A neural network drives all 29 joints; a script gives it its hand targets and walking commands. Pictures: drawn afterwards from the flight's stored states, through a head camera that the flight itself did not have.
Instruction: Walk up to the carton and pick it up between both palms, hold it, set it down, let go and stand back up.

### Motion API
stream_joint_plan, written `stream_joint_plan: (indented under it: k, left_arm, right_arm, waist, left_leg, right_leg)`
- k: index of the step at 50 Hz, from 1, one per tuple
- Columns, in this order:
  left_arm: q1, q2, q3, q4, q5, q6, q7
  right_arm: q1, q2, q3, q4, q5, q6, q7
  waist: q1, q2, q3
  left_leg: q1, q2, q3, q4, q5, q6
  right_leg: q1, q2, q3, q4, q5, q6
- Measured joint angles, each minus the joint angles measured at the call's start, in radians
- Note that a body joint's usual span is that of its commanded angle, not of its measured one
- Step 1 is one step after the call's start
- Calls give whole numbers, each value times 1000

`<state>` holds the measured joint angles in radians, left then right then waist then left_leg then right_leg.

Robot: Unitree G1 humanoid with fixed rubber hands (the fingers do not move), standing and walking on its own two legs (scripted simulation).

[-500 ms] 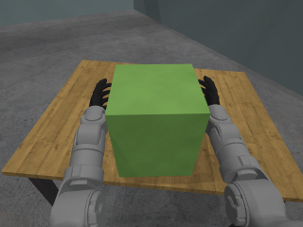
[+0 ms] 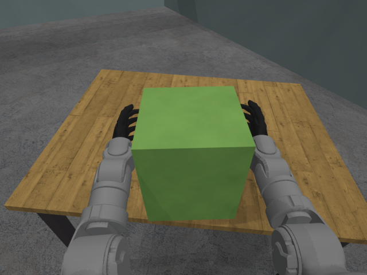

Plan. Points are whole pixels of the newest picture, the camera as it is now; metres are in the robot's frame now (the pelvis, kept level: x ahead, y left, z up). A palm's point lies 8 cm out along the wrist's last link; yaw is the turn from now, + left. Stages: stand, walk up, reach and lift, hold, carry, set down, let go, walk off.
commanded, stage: set down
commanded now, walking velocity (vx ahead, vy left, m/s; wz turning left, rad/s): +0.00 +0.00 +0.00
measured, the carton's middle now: (190, 154) +0.38 +0.00 +0.07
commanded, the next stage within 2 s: none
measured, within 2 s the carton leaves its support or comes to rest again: rests again in 0.40 s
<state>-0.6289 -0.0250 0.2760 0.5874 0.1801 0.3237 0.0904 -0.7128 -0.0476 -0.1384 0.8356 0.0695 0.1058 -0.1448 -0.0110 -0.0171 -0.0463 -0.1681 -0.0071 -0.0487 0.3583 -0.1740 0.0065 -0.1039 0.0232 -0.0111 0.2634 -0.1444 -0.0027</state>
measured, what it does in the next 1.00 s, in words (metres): stands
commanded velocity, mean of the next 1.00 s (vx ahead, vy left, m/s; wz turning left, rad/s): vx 0.00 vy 0.00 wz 0.00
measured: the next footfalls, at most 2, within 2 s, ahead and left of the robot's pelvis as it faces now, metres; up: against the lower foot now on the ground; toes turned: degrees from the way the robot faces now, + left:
none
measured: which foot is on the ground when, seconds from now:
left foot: down 0.00-1.00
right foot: down 0.00-1.00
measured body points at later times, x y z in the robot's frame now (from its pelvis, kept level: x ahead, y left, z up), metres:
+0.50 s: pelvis +0.00 +0.00 +0.00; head -0.01 +0.02 +0.45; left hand +0.39 +0.16 +0.10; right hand +0.40 -0.15 +0.11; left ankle +0.01 +0.11 -0.75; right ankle +0.00 -0.12 -0.75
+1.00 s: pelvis +0.00 +0.00 +0.00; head -0.01 +0.02 +0.45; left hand +0.39 +0.15 +0.10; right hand +0.39 -0.15 +0.10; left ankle +0.01 +0.11 -0.75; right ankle +0.00 -0.12 -0.75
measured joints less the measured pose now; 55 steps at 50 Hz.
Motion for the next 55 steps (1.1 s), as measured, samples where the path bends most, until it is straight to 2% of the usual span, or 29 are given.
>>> stream_joint_plan:
  k: [20, 33, 44, 55]
  left_arm:
    - [44, -8, 8, 23, 0, -73, -12]
    - [31, -30, 37, 49, 38, -111, -31]
    - [21, -53, 91, 71, 87, -166, -63]
    - [16, -80, 138, 41, 135, -185, -99]
  right_arm:
    - [49, 32, -32, -11, -59, -46, 8]
    - [77, 37, -61, 1, -96, -99, 16]
    - [84, 66, -146, 15, -174, -156, 47]
    - [85, 98, -234, -4, -254, -190, 92]
  waist:
    - [5, -4, 4]
    - [23, -9, 10]
    - [42, -20, 23]
    - [50, -37, 53]
  left_leg:
    - [8, 0, 2, -14, 3, -2]
    - [20, 3, 24, -28, 7, 1]
    - [37, 5, 46, -56, 23, 2]
    - [57, 4, 60, -76, 32, 4]
  right_leg:
    - [5, -2, -3, -4, -3, -2]
    - [4, -1, 14, -6, 2, -1]
    - [2, -2, 27, -5, 7, -2]
    - [10, -7, 27, -2, 7, -1]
